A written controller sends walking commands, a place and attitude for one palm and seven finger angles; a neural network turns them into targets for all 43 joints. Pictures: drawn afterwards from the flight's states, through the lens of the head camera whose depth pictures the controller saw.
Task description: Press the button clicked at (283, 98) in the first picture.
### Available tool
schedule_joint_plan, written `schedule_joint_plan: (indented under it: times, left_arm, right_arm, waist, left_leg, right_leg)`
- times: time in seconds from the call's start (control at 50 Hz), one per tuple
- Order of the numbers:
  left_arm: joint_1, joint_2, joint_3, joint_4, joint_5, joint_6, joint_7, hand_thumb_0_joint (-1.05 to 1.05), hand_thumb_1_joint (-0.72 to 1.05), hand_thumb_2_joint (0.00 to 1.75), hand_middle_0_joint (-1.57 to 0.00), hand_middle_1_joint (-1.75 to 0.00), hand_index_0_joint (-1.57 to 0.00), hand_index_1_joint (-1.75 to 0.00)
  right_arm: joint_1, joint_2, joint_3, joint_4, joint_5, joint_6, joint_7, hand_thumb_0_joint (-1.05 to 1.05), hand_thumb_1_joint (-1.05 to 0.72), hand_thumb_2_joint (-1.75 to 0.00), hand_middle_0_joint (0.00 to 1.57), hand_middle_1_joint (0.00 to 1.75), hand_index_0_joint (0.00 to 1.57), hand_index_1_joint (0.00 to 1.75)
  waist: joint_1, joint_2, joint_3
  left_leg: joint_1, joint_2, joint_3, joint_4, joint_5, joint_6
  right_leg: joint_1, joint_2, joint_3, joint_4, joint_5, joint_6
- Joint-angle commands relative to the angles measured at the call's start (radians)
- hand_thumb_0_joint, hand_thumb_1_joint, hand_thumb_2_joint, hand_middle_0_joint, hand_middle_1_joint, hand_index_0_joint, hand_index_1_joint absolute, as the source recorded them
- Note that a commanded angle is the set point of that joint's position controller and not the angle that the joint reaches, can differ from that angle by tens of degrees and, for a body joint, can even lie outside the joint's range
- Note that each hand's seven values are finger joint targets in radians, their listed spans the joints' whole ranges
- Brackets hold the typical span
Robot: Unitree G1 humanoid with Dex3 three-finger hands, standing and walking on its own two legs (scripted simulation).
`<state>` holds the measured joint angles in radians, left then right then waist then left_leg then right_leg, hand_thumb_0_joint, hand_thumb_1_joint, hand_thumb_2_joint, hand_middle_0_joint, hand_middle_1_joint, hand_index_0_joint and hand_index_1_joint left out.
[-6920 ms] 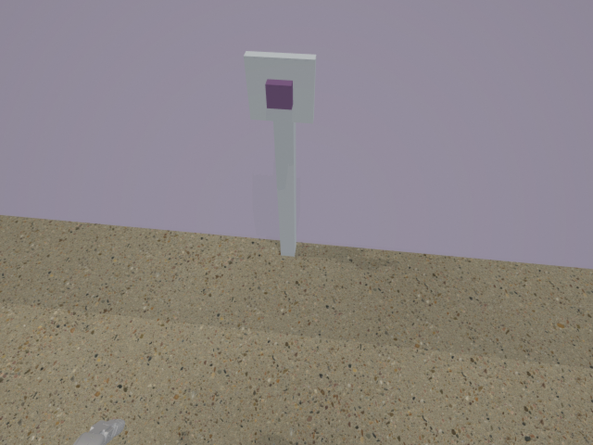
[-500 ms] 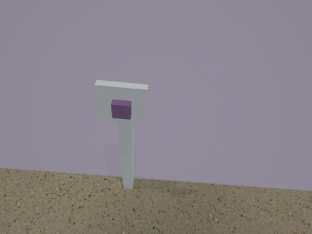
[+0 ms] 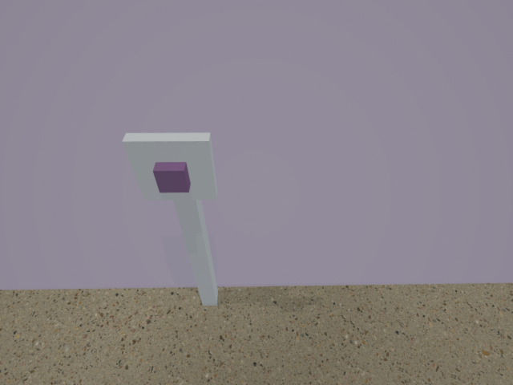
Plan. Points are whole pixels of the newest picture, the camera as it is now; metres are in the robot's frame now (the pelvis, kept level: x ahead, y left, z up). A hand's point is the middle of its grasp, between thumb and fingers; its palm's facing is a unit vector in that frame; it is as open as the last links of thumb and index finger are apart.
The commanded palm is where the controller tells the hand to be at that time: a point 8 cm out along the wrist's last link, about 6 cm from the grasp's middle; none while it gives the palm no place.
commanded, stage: come to a stop and stand still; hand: left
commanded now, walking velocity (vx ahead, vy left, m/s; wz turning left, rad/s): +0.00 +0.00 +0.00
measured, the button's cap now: (172, 176) +0.54 +0.21 +0.00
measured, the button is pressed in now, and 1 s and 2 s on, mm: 0 0 0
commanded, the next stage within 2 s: look again from close up in 0.60 s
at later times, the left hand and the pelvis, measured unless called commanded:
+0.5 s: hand out of the picture -0.04 +0.10 -0.17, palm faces +0.08 -0.99 -0.14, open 7.3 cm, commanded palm none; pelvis +0.01 -0.03 +0.00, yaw +0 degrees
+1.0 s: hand out of the picture +0.02 +0.17 -0.18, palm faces +0.02 -0.98 -0.19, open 7.3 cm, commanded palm none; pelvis +0.01 +0.01 -0.01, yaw -2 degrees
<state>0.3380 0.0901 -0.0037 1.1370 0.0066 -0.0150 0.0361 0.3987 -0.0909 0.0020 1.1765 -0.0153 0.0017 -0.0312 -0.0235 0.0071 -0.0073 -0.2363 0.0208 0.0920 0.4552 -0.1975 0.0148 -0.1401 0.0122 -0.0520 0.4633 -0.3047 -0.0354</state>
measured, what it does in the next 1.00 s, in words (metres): stands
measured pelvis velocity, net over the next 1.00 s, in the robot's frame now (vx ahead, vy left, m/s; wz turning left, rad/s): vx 0.01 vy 0.01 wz -0.03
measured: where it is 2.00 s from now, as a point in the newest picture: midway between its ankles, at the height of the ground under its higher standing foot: outside the picture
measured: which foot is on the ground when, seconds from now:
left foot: down 0.00-1.00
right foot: down 0.00-1.00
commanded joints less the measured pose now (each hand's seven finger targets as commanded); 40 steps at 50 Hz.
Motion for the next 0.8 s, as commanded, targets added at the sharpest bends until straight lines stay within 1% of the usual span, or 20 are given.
schedule_joint_plan:
  times: [0.0, 0.08, 0.1, 0.18, 0.2, 0.24, 0.32, 0.34, 0.4, 0.44, 0.5, 0.56, 0.62, 0.66, 0.68, 0.7, 0.72, 0.74, 0.76, 0.78]
  left_arm:
    - [0.099, 0.058, 0.0, -0.008, -0.002, -0.013, 0.004, 0.0, 0.9, 0.9, -0.2, -0.3, -0.2, -0.3]
    - [0.112, 0.055, 0.0, -0.008, -0.001, -0.018, 0.006, 0.0, 0.9, 0.9, -0.2, -0.3, -0.2, -0.3]
    - [0.112, 0.059, 0.0, -0.008, -0.002, -0.019, 0.006, 0.0, 0.9, 0.9, -0.2, -0.3, -0.2, -0.3]
    - [0.121, 0.054, 0.002, -0.007, 0.001, -0.022, 0.007, 0.0, 0.9, 0.9, -0.2, -0.3, -0.2, -0.3]
    - [0.126, 0.055, 0.001, -0.005, 0.001, -0.023, 0.007, 0.0, 0.9, 0.9, -0.2, -0.3, -0.2, -0.3]
    - [0.129, 0.052, 0.002, -0.006, 0.002, -0.024, 0.008, 0.0, 0.9, 0.9, -0.2, -0.3, -0.2, -0.3]
    - [0.141, 0.056, 0.002, -0.003, 0.003, -0.024, 0.01, 0.0, 0.9, 0.9, -0.2, -0.3, -0.2, -0.3]
    - [0.141, 0.054, 0.002, -0.003, 0.003, -0.024, 0.01, 0.0, 0.9, 0.9, -0.2, -0.3, -0.2, -0.3]
    - [0.149, 0.057, 0.003, -0.002, 0.004, -0.024, 0.012, 0.0, 0.9, 0.9, -0.2, -0.3, -0.2, -0.3]
    - [0.148, 0.062, 0.002, -0.003, 0.003, -0.024, 0.012, 0.0, 0.9, 0.9, -0.2, -0.3, -0.2, -0.3]
    - [0.152, 0.068, 0.006, -0.005, 0.004, -0.023, 0.014, 0.0, 0.9, 0.9, -0.2, -0.3, -0.2, -0.3]
    - [0.154, 0.072, 0.006, -0.007, 0.005, -0.021, 0.014, 0.0, 0.9, 0.9, -0.2, -0.3, -0.2, -0.3]
    - [0.149, 0.075, 0.007, -0.008, 0.003, -0.021, 0.014, 0.0, 0.9, 0.9, -0.2, -0.3, -0.2, -0.3]
    - [0.146, 0.076, 0.007, -0.01, 0.005, -0.02, 0.014, 0.0, 0.9, 0.9, -0.2, -0.3, -0.2, -0.3]
    - [0.204, 0.137, 0.02, 0.007, 0.022, -0.055, 0.05, 0.0, 0.9, 0.9, -0.2, -0.3, -0.2, -0.3]
    - [0.169, 0.172, 0.025, -0.042, 0.021, -0.061, 0.046, 0.0, 0.9, 0.9, -0.2, -0.3, -0.2, -0.3]
    - [0.139, 0.153, 0.02, -0.059, 0.017, -0.057, 0.037, 0.0, 0.9, 0.9, -0.2, -0.3, -0.2, -0.3]
    - [0.133, 0.153, 0.022, -0.062, 0.02, -0.058, 0.035, 0.0, 0.9, 0.9, -0.2, -0.3, -0.2, -0.3]
    - [0.11, 0.142, 0.023, -0.077, 0.019, -0.059, 0.032, 0.0, 0.9, 0.9, -0.2, -0.3, -0.2, -0.3]
    - [0.103, 0.146, 0.022, -0.089, 0.021, -0.057, 0.03, 0.0, 0.9, 0.9, -0.2, -0.3, -0.2, -0.3]
  right_arm:
    - [0.058, -0.048, -0.002, -0.018, 0.0, -0.01, -0.003, 0.0, -0.9, -0.9, 0.2, 0.3, 0.2, 0.3]
    - [0.043, -0.051, -0.002, -0.024, 0.002, -0.014, -0.007, 0.0, -0.9, -0.9, 0.2, 0.3, 0.2, 0.3]
    - [0.04, -0.053, -0.003, -0.026, 0.002, -0.017, -0.008, 0.0, -0.9, -0.9, 0.2, 0.3, 0.2, 0.3]
    - [0.022, -0.057, -0.006, -0.031, 0.004, -0.019, -0.01, 0.0, -0.9, -0.9, 0.2, 0.3, 0.2, 0.3]
    - [0.012, -0.059, -0.005, -0.032, 0.004, -0.018, -0.01, 0.0, -0.9, -0.9, 0.2, 0.3, 0.2, 0.3]
    - [0.007, -0.059, -0.007, -0.037, 0.004, -0.017, -0.011, 0.0, -0.9, -0.9, 0.2, 0.3, 0.2, 0.3]
    - [-0.009, -0.061, -0.005, -0.037, 0.005, -0.016, -0.013, 0.0, -0.9, -0.9, 0.2, 0.3, 0.2, 0.3]
    - [-0.008, -0.06, -0.005, -0.037, 0.005, -0.015, -0.013, 0.0, -0.9, -0.9, 0.2, 0.3, 0.2, 0.3]
    - [-0.013, -0.062, -0.004, -0.038, 0.004, -0.014, -0.013, 0.0, -0.9, -0.9, 0.2, 0.3, 0.2, 0.3]
    - [-0.011, -0.068, -0.002, -0.041, 0.004, -0.014, -0.014, 0.0, -0.9, -0.9, 0.2, 0.3, 0.2, 0.3]
    - [-0.013, -0.068, -0.001, -0.042, 0.005, -0.015, -0.015, 0.0, -0.9, -0.9, 0.2, 0.3, 0.2, 0.3]
    - [-0.017, -0.073, -0.001, -0.042, 0.005, -0.014, -0.015, 0.0, -0.9, -0.9, 0.2, 0.3, 0.2, 0.3]
    - [-0.018, -0.074, -0.001, -0.042, 0.004, -0.013, -0.015, 0.0, -0.9, -0.9, 0.2, 0.3, 0.2, 0.3]
    - [-0.017, -0.076, 0.0, -0.041, 0.004, -0.014, -0.015, 0.0, -0.9, -0.9, 0.2, 0.3, 0.2, 0.3]
    - [-0.176, -0.118, -0.009, -0.126, 0.01, -0.035, -0.004, 0.0, -0.9, -0.9, 0.2, 0.3, 0.2, 0.3]
    - [-0.09, -0.083, -0.016, -0.16, 0.009, -0.012, 0.0, 0.0, -0.9, -0.9, 0.2, 0.3, 0.2, 0.3]
    - [-0.075, -0.08, -0.021, -0.151, 0.007, -0.007, 0.0, 0.0, -0.9, -0.9, 0.2, 0.3, 0.2, 0.3]
    - [-0.068, -0.061, -0.017, -0.151, 0.013, -0.011, 0.004, 0.0, -0.9, -0.9, 0.2, 0.3, 0.2, 0.3]
    - [-0.073, -0.056, -0.012, -0.157, 0.01, -0.014, 0.008, 0.0, -0.9, -0.9, 0.2, 0.3, 0.2, 0.3]
    - [-0.067, -0.054, -0.009, -0.17, 0.012, -0.019, 0.009, 0.0, -0.9, -0.9, 0.2, 0.3, 0.2, 0.3]
  waist:
    - [0.013, -0.019, 0.18]
    - [0.016, -0.012, 0.143]
    - [0.016, -0.004, 0.121]
    - [0.016, -0.022, 0.098]
    - [0.02, -0.027, 0.101]
    - [0.017, -0.029, 0.102]
    - [0.02, -0.031, 0.113]
    - [0.018, -0.041, 0.114]
    - [0.022, -0.035, 0.12]
    - [0.021, -0.032, 0.115]
    - [0.024, -0.034, 0.109]
    - [0.027, -0.048, 0.113]
    - [0.027, -0.031, 0.118]
    - [0.028, -0.036, 0.118]
    - [0.079, -0.094, 0.148]
    - [0.001, -0.077, 0.088]
    - [-0.002, 0.002, 0.065]
    - [-0.006, -0.05, 0.024]
    - [0.003, -0.021, -0.003]
    - [0.004, -0.073, -0.035]
  left_leg:
    - [0.005, 0.072, -0.094, -0.076, 0.003, 0.011]
    - [0.028, 0.079, -0.088, -0.069, 0.043, 0.007]
    - [0.037, 0.08, -0.086, -0.07, 0.053, 0.006]
    - [0.055, 0.086, -0.081, -0.066, 0.075, 0.003]
    - [0.059, 0.084, -0.08, -0.065, 0.072, 0.001]
    - [0.064, 0.084, -0.078, -0.066, 0.07, -0.001]
    - [0.065, 0.084, -0.073, -0.061, 0.076, -0.005]
    - [0.064, 0.084, -0.072, -0.063, 0.075, -0.005]
    - [0.065, 0.083, -0.069, -0.06, 0.084, -0.006]
    - [0.067, 0.084, -0.07, -0.064, 0.086, -0.008]
    - [0.064, 0.084, -0.065, -0.057, 0.1, -0.009]
    - [0.061, 0.085, -0.062, -0.051, 0.099, -0.01]
    - [0.065, 0.086, -0.064, -0.062, 0.096, -0.011]
    - [0.065, 0.088, -0.066, -0.059, 0.107, -0.01]
    - [-0.08, 0.056, -0.005, 0.239, -0.006, -0.039]
    - [-0.126, 0.019, -0.096, 0.311, -0.145, -0.006]
    - [-0.123, 0.024, -0.078, 0.333, -0.157, 0.004]
    - [-0.133, 0.037, -0.073, 0.306, -0.162, -0.001]
    - [-0.113, 0.03, -0.063, 0.286, -0.159, -0.003]
    - [-0.099, 0.019, -0.059, 0.238, -0.166, -0.002]
  right_leg:
    - [-0.167, -0.112, 0.126, -0.168, -0.003, -0.031]
    - [-0.127, -0.112, 0.13, -0.167, 0.077, -0.031]
    - [-0.112, -0.113, 0.128, -0.163, 0.097, -0.029]
    - [-0.088, -0.113, 0.127, -0.159, 0.168, -0.026]
    - [-0.091, -0.115, 0.131, -0.163, 0.175, -0.024]
    - [-0.092, -0.115, 0.132, -0.167, 0.181, -0.023]
    - [-0.084, -0.118, 0.129, -0.172, 0.223, -0.014]
    - [-0.084, -0.118, 0.131, -0.176, 0.223, -0.014]
    - [-0.075, -0.12, 0.126, -0.173, 0.265, -0.006]
    - [-0.07, -0.118, 0.129, -0.172, 0.27, -0.007]
    - [-0.049, -0.12, 0.124, -0.167, 0.322, 0.003]
    - [-0.043, -0.119, 0.119, -0.166, 0.34, 0.008]
    - [-0.051, -0.12, 0.122, -0.167, 0.314, 0.004]
    - [-0.047, -0.116, 0.117, -0.165, 0.318, 0.003]
    - [-0.062, -0.213, 0.266, -0.16, 1.043, 0.12]
    - [0.008, -0.249, 0.224, -0.104, 1.087, 0.117]
    - [0.004, -0.233, 0.184, -0.091, 1.019, 0.074]
    - [0.038, -0.211, 0.168, -0.084, 0.911, 0.002]
    - [0.06, -0.202, 0.143, -0.067, 0.878, -0.052]
    - [0.082, -0.193, 0.145, -0.053, 0.838, -0.083]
